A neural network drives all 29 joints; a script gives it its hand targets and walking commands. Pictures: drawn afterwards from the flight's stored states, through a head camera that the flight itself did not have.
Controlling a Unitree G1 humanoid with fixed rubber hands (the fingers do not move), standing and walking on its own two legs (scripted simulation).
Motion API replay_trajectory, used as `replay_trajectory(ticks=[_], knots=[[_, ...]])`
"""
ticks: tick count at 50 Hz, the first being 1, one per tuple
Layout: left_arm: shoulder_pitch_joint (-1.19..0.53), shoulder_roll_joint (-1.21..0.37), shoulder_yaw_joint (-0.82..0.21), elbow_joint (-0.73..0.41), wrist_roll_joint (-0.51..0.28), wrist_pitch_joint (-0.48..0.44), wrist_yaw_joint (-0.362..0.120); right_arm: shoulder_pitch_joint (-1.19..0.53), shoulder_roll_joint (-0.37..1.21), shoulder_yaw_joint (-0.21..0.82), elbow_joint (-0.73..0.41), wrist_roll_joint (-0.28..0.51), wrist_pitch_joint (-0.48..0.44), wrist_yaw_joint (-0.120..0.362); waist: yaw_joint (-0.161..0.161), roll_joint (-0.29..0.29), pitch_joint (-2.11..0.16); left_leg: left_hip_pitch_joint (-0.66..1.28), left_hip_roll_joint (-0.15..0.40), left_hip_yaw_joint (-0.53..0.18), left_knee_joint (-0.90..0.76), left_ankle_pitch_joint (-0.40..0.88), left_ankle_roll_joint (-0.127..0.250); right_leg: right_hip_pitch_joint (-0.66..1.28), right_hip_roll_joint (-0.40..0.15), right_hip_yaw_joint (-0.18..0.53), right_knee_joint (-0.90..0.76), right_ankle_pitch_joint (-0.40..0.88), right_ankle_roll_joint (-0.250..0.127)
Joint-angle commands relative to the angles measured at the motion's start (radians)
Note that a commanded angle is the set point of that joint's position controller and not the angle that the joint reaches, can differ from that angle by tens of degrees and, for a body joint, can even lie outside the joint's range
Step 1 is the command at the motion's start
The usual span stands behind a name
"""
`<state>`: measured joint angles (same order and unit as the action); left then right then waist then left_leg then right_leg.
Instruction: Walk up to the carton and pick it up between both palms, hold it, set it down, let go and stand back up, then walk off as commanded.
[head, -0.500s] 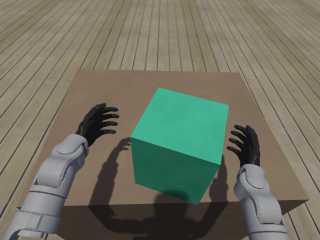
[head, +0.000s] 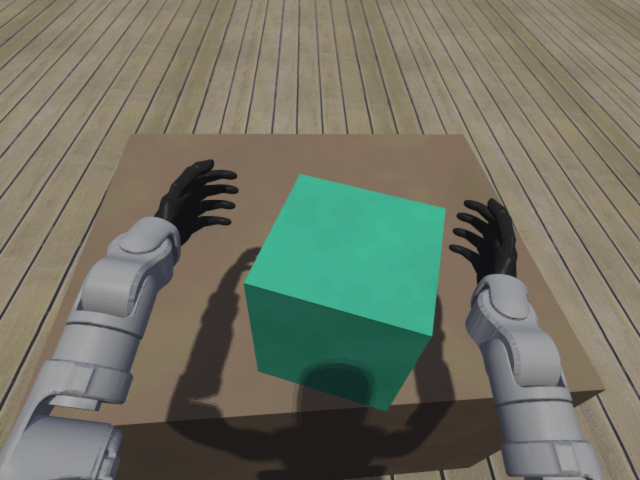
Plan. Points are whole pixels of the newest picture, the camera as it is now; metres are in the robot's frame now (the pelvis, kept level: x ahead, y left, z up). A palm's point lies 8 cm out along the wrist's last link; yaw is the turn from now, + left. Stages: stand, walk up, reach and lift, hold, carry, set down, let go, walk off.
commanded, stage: reach and lift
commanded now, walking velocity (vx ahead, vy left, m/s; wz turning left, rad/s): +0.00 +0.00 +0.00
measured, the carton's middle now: (344, 296) +0.38 -0.04 -0.02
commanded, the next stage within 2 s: none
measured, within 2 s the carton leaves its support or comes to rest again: neither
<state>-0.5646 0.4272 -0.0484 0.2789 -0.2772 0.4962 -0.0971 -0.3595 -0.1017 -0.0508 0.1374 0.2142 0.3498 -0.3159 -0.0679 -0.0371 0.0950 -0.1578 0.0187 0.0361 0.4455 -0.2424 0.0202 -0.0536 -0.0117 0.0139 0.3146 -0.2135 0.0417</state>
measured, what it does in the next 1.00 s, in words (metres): stands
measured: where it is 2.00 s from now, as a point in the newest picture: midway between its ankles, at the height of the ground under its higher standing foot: outside the picture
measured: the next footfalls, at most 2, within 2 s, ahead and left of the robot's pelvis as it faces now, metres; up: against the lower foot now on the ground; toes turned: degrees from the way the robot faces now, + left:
none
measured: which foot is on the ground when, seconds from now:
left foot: down 0.00-1.00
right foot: down 0.00-1.00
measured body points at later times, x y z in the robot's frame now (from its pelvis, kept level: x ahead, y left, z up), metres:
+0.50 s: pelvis -0.01 +0.00 +0.00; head +0.02 +0.03 +0.45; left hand +0.42 +0.16 +0.09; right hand +0.35 -0.21 +0.08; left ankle +0.00 +0.10 -0.74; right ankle -0.03 -0.15 -0.74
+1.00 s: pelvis -0.02 +0.00 -0.02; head +0.07 +0.02 +0.42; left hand +0.43 +0.14 +0.01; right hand +0.35 -0.21 -0.01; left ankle +0.00 +0.10 -0.74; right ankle -0.03 -0.15 -0.74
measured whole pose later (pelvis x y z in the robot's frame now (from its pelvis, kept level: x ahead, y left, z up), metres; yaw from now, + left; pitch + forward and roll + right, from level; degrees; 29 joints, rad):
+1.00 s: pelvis -0.02 +0.00 -0.02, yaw -1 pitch +16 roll -2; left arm -0.78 0.26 -0.08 1.10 -0.22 -0.19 -0.06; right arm -0.56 -0.06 -0.05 0.91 0.18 -0.25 -0.31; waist -0.11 0.01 -0.10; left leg -0.63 0.02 0.03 0.59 -0.23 0.02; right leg -0.55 -0.01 0.01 0.51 -0.23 0.05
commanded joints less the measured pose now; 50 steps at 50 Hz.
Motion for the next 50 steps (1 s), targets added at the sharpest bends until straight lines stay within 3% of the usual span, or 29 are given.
replay_trajectory(ticks=[1, 7, 11, 15, 18, 22, 30, 32, 33, 40, 44, 46, 48, 50], knots=[[-0.593, 0.161, 0.099, 0.005, 0.011, -0.052, 0.009, -0.495, -0.195, -0.162, 0.023, 0.027, -0.027, 0.006, -0.178, 0.103, -0.516, 0.161, -0.01, -0.013, -0.06, 0.339, -0.049, -0.063, 0.044, -0.048, 0.009, 0.555, -0.026], [-0.591, 0.135, 0.104, 0.113, 0.049, -0.08, 0.005, -0.505, -0.174, -0.137, 0.121, 0.035, -0.058, 0.013, -0.165, 0.129, -0.548, 0.193, -0.012, -0.01, -0.043, 0.401, -0.056, -0.065, 0.049, -0.057, 0.011, 0.593, -0.028], [-0.574, 0.101, 0.093, 0.152, 0.06, -0.127, 0.006, -0.507, -0.163, -0.126, 0.128, 0.021, -0.11, 0.017, -0.159, 0.111, -0.562, 0.207, -0.012, -0.009, -0.032, 0.409, -0.06, -0.087, 0.056, -0.067, 0.008, 0.573, -0.026], [-0.596, 0.091, 0.079, 0.21, 0.051, -0.226, 0.012, -0.527, -0.132, -0.129, 0.141, -0.01, -0.185, 0.022, -0.156, 0.103, -0.603, 0.186, -0.008, -0.012, -0.014, 0.384, -0.059, -0.132, 0.057, -0.075, 0.018, 0.514, -0.032], [-0.625, 0.074, 0.059, 0.298, 0.046, -0.297, 0.016, -0.53, -0.095, -0.118, 0.235, -0.026, -0.234, 0.028, -0.163, 0.097, -0.622, 0.191, -0.009, -0.015, -0.001, 0.357, -0.056, -0.169, 0.054, -0.078, 0.016, 0.494, -0.029], [-0.647, 0.037, 0.02, 0.437, 0.055, -0.392, 0.015, -0.537, -0.061, -0.091, 0.407, -0.045, -0.287, 0.028, -0.171, 0.103, -0.575, 0.174, 0.002, -0.021, -0.002, 0.28, -0.059, -0.242, 0.047, -0.078, 0.008, 0.377, -0.04], [-0.742, -0.012, -0.067, 0.646, 0.01, -0.589, 0.037, -0.652, -0.003, -0.08, 0.537, -0.07, -0.444, 0.028, -0.176, 0.113, -0.651, 0.048, 0.001, -0.037, 0.068, 0.125, -0.049, -0.403, 0.038, -0.081, 0.061, 0.213, -0.04], [-0.728, -0.02, -0.067, 0.685, 0.006, -0.631, 0.045, -0.642, 0.009, -0.073, 0.571, -0.074, -0.484, 0.027, -0.164, 0.121, -0.704, 0.023, -0.006, -0.037, 0.1, 0.127, -0.05, -0.431, 0.038, -0.081, 0.086, 0.217, -0.039], [-0.734, -0.022, -0.073, 0.695, 0.005, -0.652, 0.05, -0.638, 0.008, -0.082, 0.585, -0.076, -0.508, 0.026, -0.174, 0.128, -0.761, 0.021, -0.006, -0.039, 0.122, 0.147, -0.057, -0.446, 0.042, -0.086, 0.098, 0.232, -0.037], [-0.729, 0.002, -0.002, 0.734, 0.047, -0.735, 0.042, -0.623, 0.009, -0.055, 0.664, -0.071, -0.616, 0.009, -0.146, 0.08, -0.932, 0.006, -0.024, -0.023, 0.229, 0.3, -0.06, -0.44, 0.044, -0.081, 0.172, 0.414, -0.02], [-0.729, -0.011, 0.01, 0.758, 0.068, -0.749, 0.04, -0.633, 0.011, -0.048, 0.706, -0.068, -0.66, 0.0, -0.158, 0.081, -0.936, -0.025, -0.026, -0.021, 0.241, 0.335, -0.065, -0.446, 0.046, -0.081, 0.19, 0.48, -0.012], [-0.73, -0.027, 0.01, 0.762, 0.081, -0.745, 0.037, -0.643, 0.01, -0.035, 0.719, -0.055, -0.682, -0.001, -0.146, 0.084, -0.94, -0.025, -0.022, -0.02, 0.255, 0.356, -0.068, -0.453, 0.049, -0.076, 0.193, 0.488, -0.015], [-0.718, -0.052, 0.002, 0.743, 0.081, -0.741, 0.041, -0.648, 0.005, -0.043, 0.716, -0.054, -0.697, 0.0, -0.159, 0.082, -0.953, -0.001, -0.019, -0.028, 0.257, 0.38, -0.073, -0.484, 0.055, -0.089, 0.187, 0.475, -0.013], [-0.724, -0.08, -0.006, 0.729, 0.082, -0.739, 0.045, -0.658, 0.007, -0.035, 0.734, -0.042, -0.708, 0.004, -0.153, 0.108, -0.953, 0.016, -0.016, -0.032, 0.264, 0.389, -0.079, -0.522, 0.059, -0.099, 0.177, 0.435, -0.022]])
